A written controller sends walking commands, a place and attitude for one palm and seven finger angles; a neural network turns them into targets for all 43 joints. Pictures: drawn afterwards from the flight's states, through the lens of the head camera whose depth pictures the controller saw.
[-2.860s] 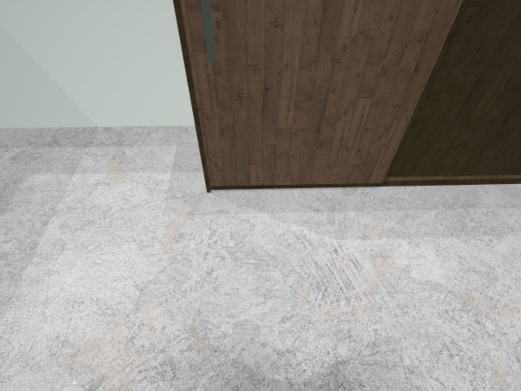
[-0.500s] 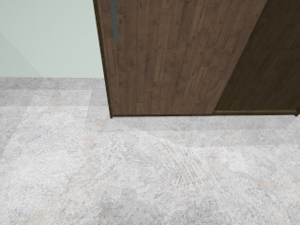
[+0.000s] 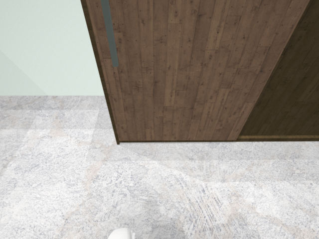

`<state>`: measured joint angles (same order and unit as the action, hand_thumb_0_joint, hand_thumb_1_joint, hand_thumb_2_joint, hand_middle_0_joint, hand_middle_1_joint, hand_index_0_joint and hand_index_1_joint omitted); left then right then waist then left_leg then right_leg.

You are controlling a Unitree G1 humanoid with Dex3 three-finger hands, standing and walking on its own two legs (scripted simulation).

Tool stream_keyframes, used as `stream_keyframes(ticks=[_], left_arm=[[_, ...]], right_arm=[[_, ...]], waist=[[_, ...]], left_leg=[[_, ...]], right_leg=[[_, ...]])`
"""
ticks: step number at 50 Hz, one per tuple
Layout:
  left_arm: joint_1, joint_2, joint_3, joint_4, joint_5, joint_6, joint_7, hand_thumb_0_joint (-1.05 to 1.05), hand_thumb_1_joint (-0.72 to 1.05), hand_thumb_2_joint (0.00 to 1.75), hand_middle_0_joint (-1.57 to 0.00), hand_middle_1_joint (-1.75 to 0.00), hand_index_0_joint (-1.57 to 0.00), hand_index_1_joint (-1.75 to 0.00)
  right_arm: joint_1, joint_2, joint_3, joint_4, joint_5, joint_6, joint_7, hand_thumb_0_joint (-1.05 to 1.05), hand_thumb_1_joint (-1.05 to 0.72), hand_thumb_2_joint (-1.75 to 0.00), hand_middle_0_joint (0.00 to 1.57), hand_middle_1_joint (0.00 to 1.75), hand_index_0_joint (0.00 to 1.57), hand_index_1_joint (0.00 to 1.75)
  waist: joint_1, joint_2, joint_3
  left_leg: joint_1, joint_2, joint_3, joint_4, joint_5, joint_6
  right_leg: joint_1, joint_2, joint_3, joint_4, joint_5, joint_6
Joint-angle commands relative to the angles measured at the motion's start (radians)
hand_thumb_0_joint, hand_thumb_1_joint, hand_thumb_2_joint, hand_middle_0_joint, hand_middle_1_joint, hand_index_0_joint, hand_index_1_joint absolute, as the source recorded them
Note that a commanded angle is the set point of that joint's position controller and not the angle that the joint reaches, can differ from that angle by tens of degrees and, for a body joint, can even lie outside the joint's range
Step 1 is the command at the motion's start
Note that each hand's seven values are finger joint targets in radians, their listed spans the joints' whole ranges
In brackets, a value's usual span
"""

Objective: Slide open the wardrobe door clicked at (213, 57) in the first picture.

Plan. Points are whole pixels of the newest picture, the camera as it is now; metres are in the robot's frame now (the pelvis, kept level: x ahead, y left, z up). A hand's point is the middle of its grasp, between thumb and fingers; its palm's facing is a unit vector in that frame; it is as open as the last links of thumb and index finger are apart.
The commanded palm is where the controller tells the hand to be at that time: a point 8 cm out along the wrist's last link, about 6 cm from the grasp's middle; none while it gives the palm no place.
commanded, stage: take the last steps up to it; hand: left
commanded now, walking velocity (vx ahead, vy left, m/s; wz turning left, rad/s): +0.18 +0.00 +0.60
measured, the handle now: (111, 33) +0.88 +0.23 +0.11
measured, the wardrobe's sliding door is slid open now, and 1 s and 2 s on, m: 0.00 0.00 0.00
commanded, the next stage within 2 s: come to a stop and stand still in 0.94 s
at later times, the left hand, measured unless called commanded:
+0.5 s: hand out of the picture +0.14 +0.22 -0.17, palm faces +0.13 -0.98 -0.17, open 7.4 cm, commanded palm none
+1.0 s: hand (112, 196) +0.29 +0.16 -0.17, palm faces +0.16 -0.98 -0.12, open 7.4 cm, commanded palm none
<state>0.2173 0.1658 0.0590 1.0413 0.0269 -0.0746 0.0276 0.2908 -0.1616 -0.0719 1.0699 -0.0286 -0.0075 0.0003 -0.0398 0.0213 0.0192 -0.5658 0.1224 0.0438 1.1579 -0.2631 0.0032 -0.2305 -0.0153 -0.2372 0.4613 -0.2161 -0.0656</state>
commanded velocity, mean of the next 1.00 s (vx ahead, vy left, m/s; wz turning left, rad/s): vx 0.25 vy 0.01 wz -0.03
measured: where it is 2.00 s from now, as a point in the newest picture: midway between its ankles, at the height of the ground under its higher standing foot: (154, 221)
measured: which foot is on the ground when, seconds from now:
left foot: up 0.00-0.22, down 0.24-0.66, up 0.68-1.00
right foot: down 0.00-0.24, up 0.26-0.64, down 0.66-1.00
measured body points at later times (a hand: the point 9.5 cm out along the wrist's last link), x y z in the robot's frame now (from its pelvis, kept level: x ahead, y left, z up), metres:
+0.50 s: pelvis +0.17 +0.04 +0.01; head +0.18 +0.05 +0.46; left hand +0.14 +0.27 -0.15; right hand +0.23 -0.19 -0.14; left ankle +0.17 +0.14 -0.74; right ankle +0.21 -0.09 -0.68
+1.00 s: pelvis +0.34 +0.02 +0.01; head +0.36 +0.03 +0.45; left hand +0.28 +0.22 -0.16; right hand +0.41 -0.21 -0.15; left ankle +0.42 +0.15 -0.71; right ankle +0.29 -0.09 -0.74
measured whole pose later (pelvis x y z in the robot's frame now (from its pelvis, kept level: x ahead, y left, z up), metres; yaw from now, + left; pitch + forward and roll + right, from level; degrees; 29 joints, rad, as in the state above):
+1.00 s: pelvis +0.34 +0.02 +0.01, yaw +4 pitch +0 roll -1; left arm 0.37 0.09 0.03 1.13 0.03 -0.07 0.01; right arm 0.21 -0.18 -0.06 1.05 -0.02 -0.02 0.02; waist 0.03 0.01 0.04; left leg -0.46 0.10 0.11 0.68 -0.23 -0.02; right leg -0.07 -0.03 -0.16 0.37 -0.29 0.00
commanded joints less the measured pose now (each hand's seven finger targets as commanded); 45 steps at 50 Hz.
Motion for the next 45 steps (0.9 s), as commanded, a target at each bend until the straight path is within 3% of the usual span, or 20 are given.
stream_keyframes(ticks=[1,4,7,10,11,12,13,16,19,22,27,30,31,32,33,34,35,37,39,45], left_arm=[[0.086,0.105,0.005,-0.033,0.001,-0.009,-0.005,0.00,0.90,0.90,-0.20,-0.30,-0.20,-0.30],[0.141,0.118,0.001,-0.011,0.003,-0.012,-0.004,0.00,0.90,0.90,-0.20,-0.30,-0.20,-0.30],[0.181,0.135,0.005,0.010,0.006,-0.004,-0.006,0.00,0.90,0.90,-0.20,-0.30,-0.20,-0.30],[0.184,0.141,0.007,0.018,-0.002,0.008,-0.010,0.00,0.90,0.90,-0.20,-0.30,-0.20,-0.30],[0.201,0.110,0.002,0.011,-0.006,0.012,-0.015,0.00,0.90,0.90,-0.20,-0.30,-0.20,-0.30],[0.209,0.056,-0.007,-0.017,-0.014,0.013,-0.025,0.00,0.90,0.90,-0.20,-0.30,-0.20,-0.30],[0.143,0.079,-0.011,-0.051,-0.005,0.014,-0.021,0.00,0.90,0.90,-0.20,-0.30,-0.20,-0.30],[0.105,0.069,0.003,-0.021,-0.001,0.026,-0.033,0.00,0.90,0.90,-0.20,-0.30,-0.20,-0.30],[0.182,0.028,0.002,0.011,0.006,0.053,-0.036,0.00,0.90,0.90,-0.20,-0.30,-0.20,-0.30],[0.141,0.016,0.001,-0.011,0.007,0.059,-0.040,0.00,0.90,0.90,-0.20,-0.30,-0.20,-0.30],[0.057,0.016,0.001,-0.042,0.006,0.050,-0.045,0.00,0.90,0.90,-0.20,-0.30,-0.20,-0.30],[0.135,0.029,0.009,-0.015,0.008,0.041,-0.044,0.00,0.90,0.90,-0.20,-0.30,-0.20,-0.30],[0.195,0.060,0.016,0.008,0.010,0.034,-0.040,0.00,0.90,0.90,-0.20,-0.30,-0.20,-0.30],[0.278,0.142,0.032,0.030,0.016,0.020,-0.031,0.00,0.90,0.90,-0.20,-0.30,-0.20,-0.30],[0.370,0.235,0.050,0.045,0.007,0.018,-0.023,0.00,0.90,0.90,-0.20,-0.30,-0.20,-0.30],[0.377,0.228,0.048,0.051,-0.005,0.013,-0.016,0.00,0.90,0.90,-0.20,-0.30,-0.20,-0.30],[0.310,0.196,0.040,0.043,-0.003,0.012,-0.012,0.00,0.90,0.90,-0.20,-0.30,-0.20,-0.30],[0.190,0.118,0.022,0.005,-0.003,0.009,-0.004,0.00,0.90,0.90,-0.20,-0.30,-0.20,-0.30],[0.160,0.087,0.009,0.001,0.001,-0.001,-0.004,0.00,0.90,0.90,-0.20,-0.30,-0.20,-0.30],[0.205,0.104,0.006,0.044,0.000,-0.008,-0.006,0.00,0.90,0.90,-0.20,-0.30,-0.20,-0.30]], right_arm=[[0.021,-0.008,0.006,-0.067,0.003,0.010,0.025,0.00,-0.90,-0.90,0.20,0.30,0.20,0.30],[-0.067,0.000,0.017,-0.107,0.006,-0.008,0.032,0.00,-0.90,-0.90,0.20,0.30,0.20,0.30],[-0.094,-0.011,0.018,-0.123,0.006,-0.020,0.034,0.00,-0.90,-0.90,0.20,0.30,0.20,0.30],[0.019,-0.058,0.012,-0.089,-0.002,-0.034,0.025,0.00,-0.90,-0.90,0.20,0.30,0.20,0.30],[0.128,-0.133,-0.005,-0.061,-0.008,-0.043,0.014,0.00,-0.90,-0.90,0.20,0.30,0.20,0.30],[0.213,-0.251,-0.032,-0.047,-0.009,-0.045,0.001,0.00,-0.90,-0.90,0.20,0.30,0.20,0.30],[0.236,-0.256,-0.025,-0.034,0.000,-0.038,-0.012,0.00,-0.90,-0.90,0.20,0.30,0.20,0.30],[0.063,-0.148,0.001,-0.069,0.009,-0.052,-0.022,0.00,-0.90,-0.90,0.20,0.30,0.20,0.30],[0.010,-0.102,0.003,-0.068,0.008,-0.064,-0.023,0.00,-0.90,-0.90,0.20,0.30,0.20,0.30],[0.027,-0.112,-0.003,-0.058,0.006,-0.063,-0.022,0.00,-0.90,-0.90,0.20,0.30,0.20,0.30],[0.057,-0.137,-0.012,-0.025,0.002,-0.053,-0.015,0.00,-0.90,-0.90,0.20,0.30,0.20,0.30],[0.035,-0.136,-0.010,-0.018,0.001,-0.042,-0.014,0.00,-0.90,-0.90,0.20,0.30,0.20,0.30],[0.037,-0.117,-0.006,-0.014,0.004,-0.041,-0.013,0.00,-0.90,-0.90,0.20,0.30,0.20,0.30],[0.045,-0.067,0.004,-0.026,0.014,-0.043,-0.005,0.00,-0.90,-0.90,0.20,0.30,0.20,0.30],[-0.008,-0.036,0.016,-0.073,0.013,-0.046,0.003,0.00,-0.90,-0.90,0.20,0.30,0.20,0.30],[-0.047,-0.083,0.009,-0.082,0.006,-0.041,0.002,0.00,-0.90,-0.90,0.20,0.30,0.20,0.30],[-0.081,-0.080,0.002,-0.081,0.007,-0.043,0.004,0.00,-0.90,-0.90,0.20,0.30,0.20,0.30],[-0.044,-0.058,0.001,-0.051,0.003,-0.035,0.010,0.00,-0.90,-0.90,0.20,0.30,0.20,0.30],[0.014,-0.026,0.010,-0.028,0.000,-0.023,0.011,0.00,-0.90,-0.90,0.20,0.30,0.20,0.30],[-0.057,0.001,0.018,-0.060,0.009,-0.025,0.022,0.00,-0.90,-0.90,0.20,0.30,0.20,0.30]], waist=[[0.013,-0.093,0.097],[0.044,-0.080,0.078],[0.060,-0.087,0.065],[0.002,-0.052,0.018],[-0.040,0.089,-0.055],[-0.056,0.337,-0.105],[-0.076,0.264,-0.085],[-0.010,0.087,-0.001],[0.045,0.090,0.007],[0.038,0.050,0.038],[0.023,0.087,0.060],[0.073,0.071,0.037],[0.100,0.013,0.018],[0.139,-0.189,-0.014],[0.175,-0.369,-0.008],[0.179,-0.319,-0.015],[0.152,-0.243,0.031],[0.086,-0.084,0.063],[0.045,-0.125,0.059],[0.061,-0.148,0.051]], left_leg=[[-0.012,0.038,0.007,-0.148,0.076,-0.020],[0.040,0.020,0.037,-0.359,0.073,-0.016],[0.122,-0.009,0.062,-0.449,0.042,0.008],[0.381,-0.062,0.114,-0.625,0.064,0.023],[0.568,0.026,-0.019,-0.709,0.082,0.062],[0.716,0.258,-0.357,-0.817,0.162,0.161],[0.698,0.324,-0.440,-0.880,0.139,0.221],[0.482,0.253,-0.271,-0.939,0.008,0.179],[0.344,0.184,-0.110,-0.980,0.000,0.145],[0.342,0.180,-0.090,-0.999,-0.005,0.164],[0.366,0.174,-0.061,-0.962,-0.037,0.160],[0.323,0.137,-0.016,-0.834,-0.096,0.114],[0.262,0.085,0.020,-0.715,-0.130,0.079],[0.084,-0.003,0.107,-0.458,-0.179,0.034],[-0.105,-0.084,0.136,-0.195,-0.343,0.009],[-0.133,-0.047,0.022,-0.060,-0.298,0.018],[-0.159,-0.020,-0.008,0.016,-0.209,0.017],[-0.087,0.029,-0.026,-0.019,-0.074,0.002],[-0.012,0.022,0.006,-0.106,-0.029,-0.019],[0.056,-0.015,0.067,-0.397,0.031,-0.033]], right_leg=[[-0.078,-0.310,0.139,-0.328,-0.038,-0.059],[0.013,-0.313,0.110,-0.254,0.163,-0.063],[0.063,-0.328,0.134,-0.209,0.175,-0.063],[0.023,-0.262,0.063,-0.004,0.197,-0.025],[-0.081,-0.185,0.015,0.224,0.114,0.020],[-0.308,-0.051,-0.013,0.514,-0.299,0.073],[-0.401,-0.042,0.101,0.689,-0.408,0.062],[-0.411,-0.127,0.208,0.771,-0.200,0.064],[-0.296,-0.132,0.190,0.652,-0.112,0.077],[-0.278,-0.133,0.172,0.470,-0.088,0.084],[-0.196,-0.095,0.127,0.236,-0.067,0.085],[-0.008,-0.048,0.083,0.085,-0.004,0.081],[0.114,-0.054,0.112,0.007,-0.014,0.068],[0.280,-0.212,0.332,-0.098,-0.147,0.008],[0.347,-0.416,0.654,-0.249,-0.212,-0.095],[0.292,-0.436,0.718,-0.303,-0.274,-0.129],[0.233,-0.420,0.679,-0.310,-0.300,-0.135],[0.104,-0.355,0.469,-0.298,-0.164,-0.102],[0.052,-0.299,0.320,-0.286,0.032,-0.076],[0.106,-0.266,0.227,-0.244,0.264,-0.075]])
